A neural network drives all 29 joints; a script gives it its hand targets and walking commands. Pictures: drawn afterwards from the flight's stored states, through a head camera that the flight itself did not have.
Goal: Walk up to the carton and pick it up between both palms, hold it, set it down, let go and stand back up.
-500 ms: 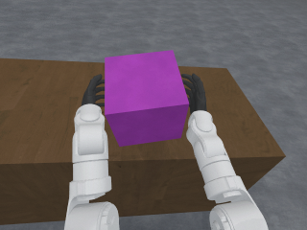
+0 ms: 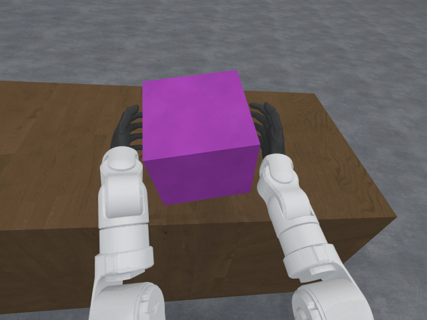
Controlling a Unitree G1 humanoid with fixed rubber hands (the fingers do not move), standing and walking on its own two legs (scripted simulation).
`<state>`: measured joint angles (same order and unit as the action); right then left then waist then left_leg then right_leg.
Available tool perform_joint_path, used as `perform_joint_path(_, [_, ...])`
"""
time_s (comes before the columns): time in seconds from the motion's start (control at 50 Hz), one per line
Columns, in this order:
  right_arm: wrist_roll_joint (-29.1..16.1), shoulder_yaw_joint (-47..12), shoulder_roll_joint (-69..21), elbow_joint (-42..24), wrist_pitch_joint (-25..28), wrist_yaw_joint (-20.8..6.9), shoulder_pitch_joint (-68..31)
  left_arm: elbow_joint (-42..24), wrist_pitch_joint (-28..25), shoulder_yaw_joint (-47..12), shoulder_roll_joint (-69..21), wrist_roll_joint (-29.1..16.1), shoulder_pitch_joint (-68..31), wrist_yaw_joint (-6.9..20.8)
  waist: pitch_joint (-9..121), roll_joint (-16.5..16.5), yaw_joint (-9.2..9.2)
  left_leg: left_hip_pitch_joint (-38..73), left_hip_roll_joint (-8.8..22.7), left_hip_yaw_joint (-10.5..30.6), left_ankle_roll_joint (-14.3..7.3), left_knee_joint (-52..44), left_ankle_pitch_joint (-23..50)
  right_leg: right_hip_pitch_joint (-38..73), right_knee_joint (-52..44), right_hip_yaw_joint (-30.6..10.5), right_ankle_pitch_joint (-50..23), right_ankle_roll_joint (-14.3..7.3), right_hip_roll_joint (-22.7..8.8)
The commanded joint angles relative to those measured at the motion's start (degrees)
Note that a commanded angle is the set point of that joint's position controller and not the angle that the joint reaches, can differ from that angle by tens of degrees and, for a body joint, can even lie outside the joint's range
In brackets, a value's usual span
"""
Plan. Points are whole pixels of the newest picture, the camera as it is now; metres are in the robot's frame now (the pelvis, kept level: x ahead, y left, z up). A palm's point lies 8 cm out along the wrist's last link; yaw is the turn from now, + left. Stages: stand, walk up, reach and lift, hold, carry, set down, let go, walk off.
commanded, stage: hold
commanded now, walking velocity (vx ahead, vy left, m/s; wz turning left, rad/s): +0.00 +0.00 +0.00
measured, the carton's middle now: (199, 140) +0.39 +0.02 +0.15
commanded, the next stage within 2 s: set down in 1.76 s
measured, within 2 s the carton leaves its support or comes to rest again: neither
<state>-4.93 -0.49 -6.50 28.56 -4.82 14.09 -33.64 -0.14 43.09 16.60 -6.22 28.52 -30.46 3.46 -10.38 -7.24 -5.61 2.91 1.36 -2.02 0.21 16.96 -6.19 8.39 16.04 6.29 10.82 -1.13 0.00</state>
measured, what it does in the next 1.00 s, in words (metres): stands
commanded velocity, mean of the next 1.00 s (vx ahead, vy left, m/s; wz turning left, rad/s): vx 0.00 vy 0.00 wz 0.00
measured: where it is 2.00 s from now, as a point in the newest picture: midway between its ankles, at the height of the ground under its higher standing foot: outside the picture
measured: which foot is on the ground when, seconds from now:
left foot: down 0.00-1.00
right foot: down 0.00-1.00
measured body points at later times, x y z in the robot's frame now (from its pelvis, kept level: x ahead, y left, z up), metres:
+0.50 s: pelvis -0.01 +0.00 +0.00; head -0.03 +0.04 +0.45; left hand +0.37 +0.15 +0.16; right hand +0.36 -0.12 +0.17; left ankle +0.06 +0.12 -0.75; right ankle +0.00 -0.10 -0.75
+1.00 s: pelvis +0.00 +0.00 +0.00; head -0.02 +0.05 +0.45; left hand +0.37 +0.15 +0.16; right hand +0.36 -0.11 +0.17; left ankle +0.06 +0.12 -0.75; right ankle +0.00 -0.10 -0.75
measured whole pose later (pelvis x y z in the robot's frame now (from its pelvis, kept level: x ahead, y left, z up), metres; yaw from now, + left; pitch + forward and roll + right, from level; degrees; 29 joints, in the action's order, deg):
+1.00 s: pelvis +0.00 +0.00 +0.00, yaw +0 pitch -13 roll +0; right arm -4.8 -0.1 -6.4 27.7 -4.3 13.9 -33.2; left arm -0.3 42.6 15.9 -6.2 27.9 -30.2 2.9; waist -10.0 -7.2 -5.8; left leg 2.1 1.5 -1.7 0.3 17.6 -6.4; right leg 8.1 15.7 6.6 10.6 -1.2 0.2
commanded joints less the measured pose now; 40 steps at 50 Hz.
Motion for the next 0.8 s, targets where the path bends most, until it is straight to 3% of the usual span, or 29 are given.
perform_joint_path(0.0, [-0.6,-15.7,-18.8,-12.4,2.6,-7.8,-33.4,-8.1,-5.3,-24.8,-23.9,-9.4,-31.6,7.5,23.8,9.2,-1.29,14.0,-1.1,-1.5,-0.2,1.1,13.3,-6.3,-3.6,2.5,-10.1,2.3,1.1])
perform_joint_path(0.12, [-1.7,-17.7,-19.6,-13.9,2.2,-7.2,-34.0,-11.4,-5.6,-26.7,-23.6,-10.7,-33.5,7.2,25.7,9.1,-1.80,14.0,-1.2,-1.1,0.1,1.8,15.2,-5.4,-2.5,2.3,-13.6,3.0,1.0])
perform_joint_path(0.24, [-0.3,-15.2,-18.5,-13.0,1.6,-7.3,-35.3,-6.4,-4.3,-23.3,-22.5,-9.0,-31.7,7.9,20.8,8.2,-0.86,9.0,-1.5,-1.9,-1.3,-1.1,5.2,-4.9,-4.0,1.8,-6.7,2.8,0.1])
perform_joint_path(0.28, [0.4,-13.4,-18.0,-10.4,1.1,-7.9,-34.2,-5.9,-4.2,-23.5,-22.9,-8.6,-32.9,7.6,19.1,9.2,-1.48,9.6,-1.0,-1.9,-0.8,-1.9,3.8,-6.8,-4.1,2.3,-2.6,2.3,0.6])
perform_joint_path(0.38, [0.2,-14.5,-18.7,-12.9,2.7,-8.3,-37.2,-7.8,-5.4,-23.9,-24.0,-9.5,-34.6,7.0,26.2,8.7,-0.61,13.3,-0.7,-1.9,-0.5,0.5,10.2,-6.3,-3.4,2.6,-6.2,2.2,1.3])
perform_joint_path(0.42, [0.3,-14.3,-18.6,-11.2,2.7,-8.4,-35.7,-6.9,-5.5,-23.8,-23.7,-9.2,-34.1,6.7,23.9,9.4,-0.72,13.3,-0.6,-1.9,-0.3,0.7,11.0,-7.4,-3.9,2.5,-5.3,1.9,1.2])
perform_joint_path(0.48, [0.4,-14.7,-19.0,-10.7,2.1,-8.0,-35.1,-6.7,-5.2,-23.0,-23.0,-9.4,-34.0,6.9,23.6,8.0,-0.96,11.8,-1.2,-2.3,-1.4,0.1,8.3,-5.9,-3.8,2.1,-7.0,2.5,0.7])
perform_joint_path(0.54, [1.0,-13.1,-19.2,-7.1,0.8,-8.1,-34.5,-3.5,-4.6,-20.4,-22.0,-8.1,-34.4,7.7,17.9,7.5,-0.80,7.4,-1.6,-2.7,-2.4,-2.7,0.0,-5.6,-4.4,1.5,-2.2,3.0,-0.1])
perform_joint_path(0.56, [1.3,-12.8,-19.7,-7.9,1.1,-8.4,-34.8,-4.2,-4.7,-20.1,-22.9,-7.8,-34.1,7.8,18.0,7.5,0.04,7.1,-1.5,-2.8,-2.3,-3.2,0.7,-5.5,-3.9,1.7,-2.5,2.7,-0.1])
perform_joint_path(0.58, [1.6,-12.5,-19.8,-8.9,1.6,-8.4,-36.5,-3.4,-4.8,-20.5,-22.8,-8.2,-35.1,8.0,19.1,7.3,-0.25,7.1,-1.7,-2.9,-2.3,-2.8,1.0,-5.6,-4.2,1.7,-2.8,2.9,0.0])
perform_joint_path(0.64, [0.1,-15.2,-21.0,-11.5,3.2,-8.3,-36.5,-9.8,-6.6,-24.8,-24.1,-10.3,-37.5,7.1,28.6,9.2,-1.28,13.4,-1.3,-1.8,-0.7,1.2,12.6,-5.5,-2.4,2.4,-11.2,3.1,1.0])
perform_joint_path(0.68, [-0.5,-16.8,-20.5,-13.4,3.5,-7.8,-36.8,-9.1,-6.8,-25.3,-23.9,-10.5,-35.6,6.7,29.6,8.9,-1.15,14.4,-1.5,-1.7,-0.6,2.6,15.2,-4.7,-2.4,2.2,-14.7,3.2,1.0])
perform_joint_path(0.78, [0.3,-14.6,-19.6,-8.2,1.2,-7.6,-33.4,-4.8,-5.1,-21.7,-22.2,-8.7,-33.4,7.9,19.8,7.0,-0.99,8.3,-1.5,-2.1,-2.0,-1.9,4.1,-4.8,-3.7,1.6,-7.1,3.1,0.2])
